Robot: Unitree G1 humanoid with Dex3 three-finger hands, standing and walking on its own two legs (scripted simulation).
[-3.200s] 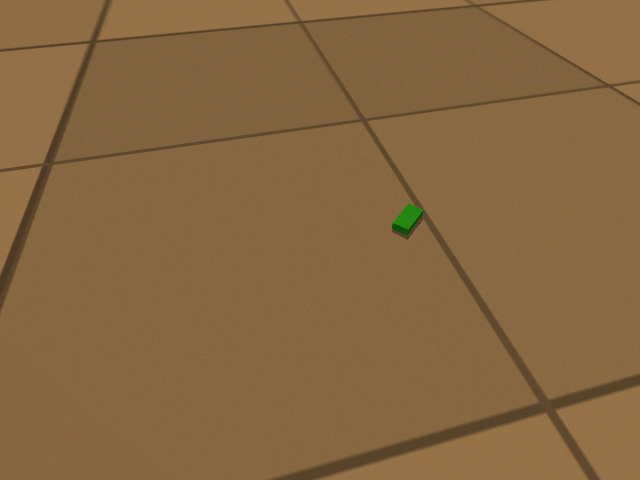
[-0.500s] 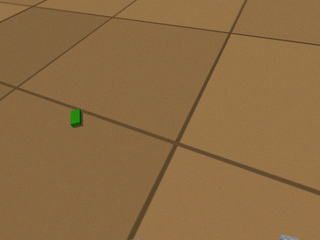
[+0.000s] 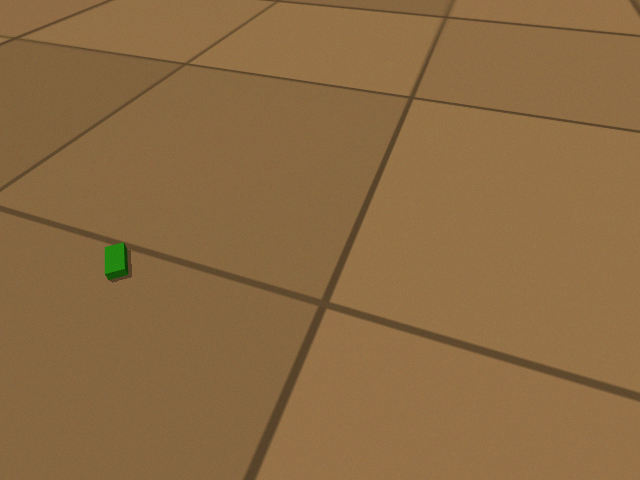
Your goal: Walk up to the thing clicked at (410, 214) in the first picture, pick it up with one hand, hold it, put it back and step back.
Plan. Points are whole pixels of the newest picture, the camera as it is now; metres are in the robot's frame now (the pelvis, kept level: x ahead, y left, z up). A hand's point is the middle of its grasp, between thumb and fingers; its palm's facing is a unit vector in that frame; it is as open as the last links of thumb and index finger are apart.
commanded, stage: walk up
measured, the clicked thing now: (116, 260) +1.14 +0.85 -0.74
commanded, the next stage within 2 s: stand in 0.26 s
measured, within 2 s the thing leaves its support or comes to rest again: neither
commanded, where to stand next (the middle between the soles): +0.06 +0.02 m, yaw +2 degrees
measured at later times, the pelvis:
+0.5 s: pelvis +0.02 +0.01 +0.02, yaw +0 degrees
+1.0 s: pelvis +0.01 +0.00 +0.02, yaw +1 degrees
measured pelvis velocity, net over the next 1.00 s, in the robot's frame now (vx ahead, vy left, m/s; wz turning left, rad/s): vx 0.01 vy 0.00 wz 0.02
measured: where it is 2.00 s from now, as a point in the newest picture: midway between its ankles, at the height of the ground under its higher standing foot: outside the picture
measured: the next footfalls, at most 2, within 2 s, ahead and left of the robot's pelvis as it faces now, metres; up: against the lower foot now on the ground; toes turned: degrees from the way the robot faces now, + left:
none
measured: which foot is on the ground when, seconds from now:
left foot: down 0.00-1.00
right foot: down 0.00-1.00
